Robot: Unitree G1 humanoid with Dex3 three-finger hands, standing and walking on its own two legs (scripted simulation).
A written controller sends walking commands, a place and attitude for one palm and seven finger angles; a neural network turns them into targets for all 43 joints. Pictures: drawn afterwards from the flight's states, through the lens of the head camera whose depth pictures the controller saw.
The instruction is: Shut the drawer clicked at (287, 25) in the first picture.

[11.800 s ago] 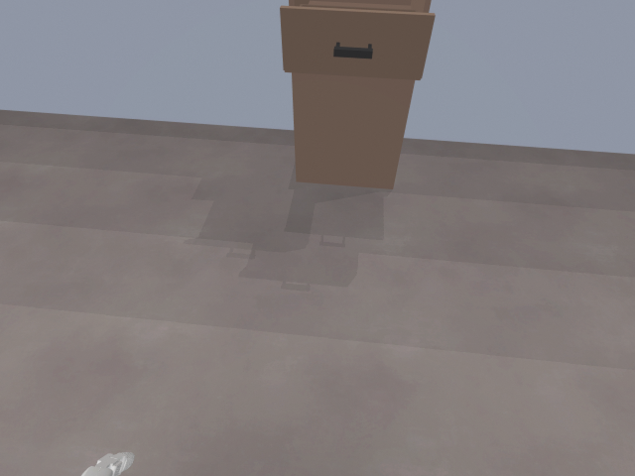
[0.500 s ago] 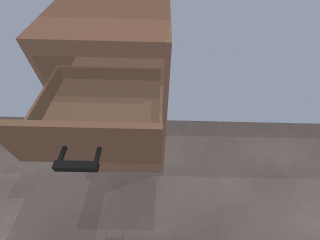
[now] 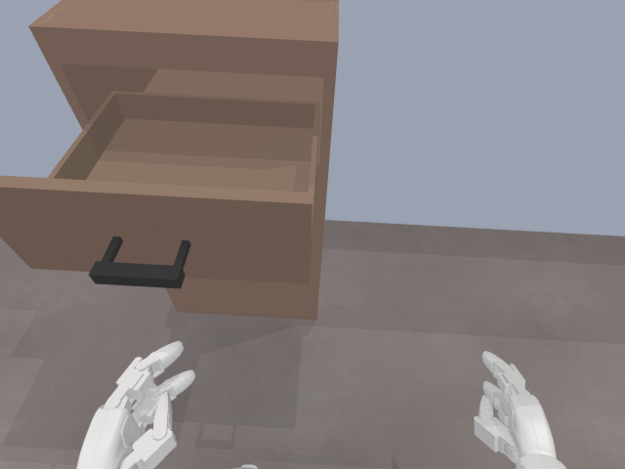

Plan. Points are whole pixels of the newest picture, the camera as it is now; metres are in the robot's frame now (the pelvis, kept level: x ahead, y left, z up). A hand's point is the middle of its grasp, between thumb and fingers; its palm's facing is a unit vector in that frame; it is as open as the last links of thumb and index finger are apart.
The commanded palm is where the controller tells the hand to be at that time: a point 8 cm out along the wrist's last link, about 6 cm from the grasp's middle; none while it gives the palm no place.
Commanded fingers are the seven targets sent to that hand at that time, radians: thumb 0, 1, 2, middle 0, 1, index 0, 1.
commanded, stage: raise the hand and make a fist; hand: left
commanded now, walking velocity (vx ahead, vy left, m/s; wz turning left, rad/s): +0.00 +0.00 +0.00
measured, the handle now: (144, 260) +0.35 +0.26 +0.06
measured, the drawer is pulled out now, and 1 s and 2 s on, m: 0.29 0.29 0.29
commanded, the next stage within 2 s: bring the fist close to the handle in 1.54 s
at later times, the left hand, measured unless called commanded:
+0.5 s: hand (122, 389) +0.18 +0.21 +0.08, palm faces +0.09 -0.99 -0.07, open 3.8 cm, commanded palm +0.13 +0.25 +0.08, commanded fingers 0.00 0.90 0.90 -1.08 -1.25 -1.08 -1.25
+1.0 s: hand (117, 394) +0.17 +0.19 +0.13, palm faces +0.02 -1.00 -0.07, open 3.2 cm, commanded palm +0.12 +0.24 +0.15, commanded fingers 0.00 0.90 0.90 -1.40 -1.60 -1.40 -1.60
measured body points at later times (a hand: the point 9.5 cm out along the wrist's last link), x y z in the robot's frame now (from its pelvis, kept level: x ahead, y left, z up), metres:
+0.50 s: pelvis -0.01 +0.02 +0.00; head +0.01 +0.01 +0.45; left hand +0.17 +0.26 +0.08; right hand +0.13 -0.22 -0.09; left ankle +0.01 +0.13 -0.70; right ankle +0.00 -0.07 -0.70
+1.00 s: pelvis +0.01 +0.04 +0.01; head -0.01 +0.02 +0.46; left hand +0.16 +0.24 +0.14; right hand +0.23 -0.14 -0.03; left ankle +0.01 +0.13 -0.70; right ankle +0.00 -0.07 -0.70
